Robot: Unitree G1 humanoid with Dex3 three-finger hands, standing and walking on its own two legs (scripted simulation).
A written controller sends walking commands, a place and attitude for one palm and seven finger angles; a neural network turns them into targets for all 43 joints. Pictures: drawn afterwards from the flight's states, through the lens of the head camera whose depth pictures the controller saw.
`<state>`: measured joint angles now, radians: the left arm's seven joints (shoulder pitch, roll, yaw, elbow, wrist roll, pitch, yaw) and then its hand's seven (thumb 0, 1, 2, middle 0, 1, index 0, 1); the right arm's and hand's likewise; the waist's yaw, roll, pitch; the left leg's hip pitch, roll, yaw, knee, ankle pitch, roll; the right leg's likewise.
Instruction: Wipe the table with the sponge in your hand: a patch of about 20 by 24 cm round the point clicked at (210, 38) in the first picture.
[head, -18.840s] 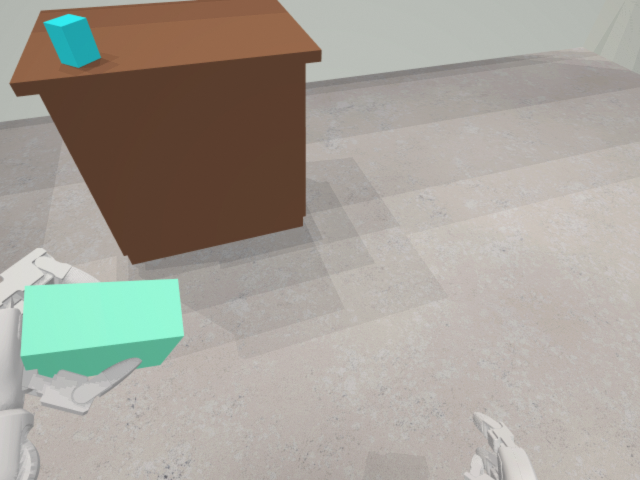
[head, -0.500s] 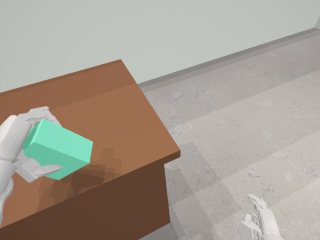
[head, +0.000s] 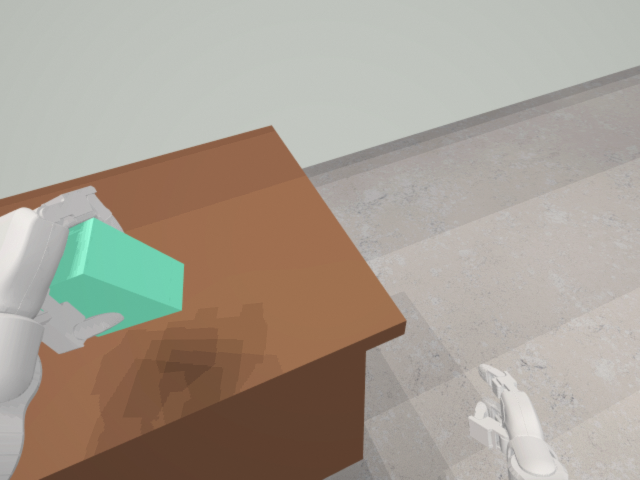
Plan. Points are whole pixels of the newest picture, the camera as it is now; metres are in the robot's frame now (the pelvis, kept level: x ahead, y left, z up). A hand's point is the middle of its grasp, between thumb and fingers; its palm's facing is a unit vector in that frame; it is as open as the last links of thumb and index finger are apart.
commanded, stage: turn the palm down, sponge in hand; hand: left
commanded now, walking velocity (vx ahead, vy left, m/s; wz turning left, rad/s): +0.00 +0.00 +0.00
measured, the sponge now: (112, 290) +0.24 +0.26 +0.17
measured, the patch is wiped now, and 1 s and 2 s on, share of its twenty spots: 0.00 0.00 0.00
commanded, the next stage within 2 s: move the sponge above the wiping area in 0.96 s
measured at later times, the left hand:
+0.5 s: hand (8, 249) +0.21 +0.29 +0.26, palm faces +0.44 -0.08 -0.89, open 9.8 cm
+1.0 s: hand (65, 249) +0.22 +0.25 +0.25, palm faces +0.40 -0.07 -0.91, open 9.8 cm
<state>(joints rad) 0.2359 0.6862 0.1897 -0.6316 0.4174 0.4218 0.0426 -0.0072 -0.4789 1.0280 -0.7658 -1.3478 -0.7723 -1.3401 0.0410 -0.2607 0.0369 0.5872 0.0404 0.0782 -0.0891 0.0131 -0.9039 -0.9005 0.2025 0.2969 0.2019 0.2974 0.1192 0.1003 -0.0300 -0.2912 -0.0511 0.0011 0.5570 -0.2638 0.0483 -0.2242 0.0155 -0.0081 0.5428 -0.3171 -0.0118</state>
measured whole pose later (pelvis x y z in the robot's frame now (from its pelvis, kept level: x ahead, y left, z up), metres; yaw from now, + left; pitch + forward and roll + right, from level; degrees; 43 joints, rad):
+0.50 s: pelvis -0.04 +0.00 +0.01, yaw +0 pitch -5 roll +0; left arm -0.06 0.69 0.10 -0.45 0.66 0.56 -0.04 -0.01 -0.48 1.03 -0.77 -1.35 -0.77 -1.34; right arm -0.06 -0.26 0.10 0.64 0.05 0.09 -0.08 0.01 -0.90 -0.90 0.21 0.30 0.21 0.30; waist 0.15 0.12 0.01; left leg -0.19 -0.06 0.01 0.42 -0.15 0.05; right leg -0.15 0.01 0.00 0.47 -0.23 -0.02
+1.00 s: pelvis -0.03 -0.04 +0.01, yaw -1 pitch -4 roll +1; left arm 0.00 0.66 0.14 -0.37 0.66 0.51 -0.03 -0.01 -0.48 1.03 -0.77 -1.35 -0.77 -1.34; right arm -0.02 -0.29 0.06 0.64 0.07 0.07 -0.07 0.01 -0.90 -0.90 0.20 0.30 0.20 0.30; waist 0.12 0.15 -0.01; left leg -0.19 -0.01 0.00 0.46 -0.19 0.00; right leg -0.16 0.06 0.00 0.50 -0.26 -0.06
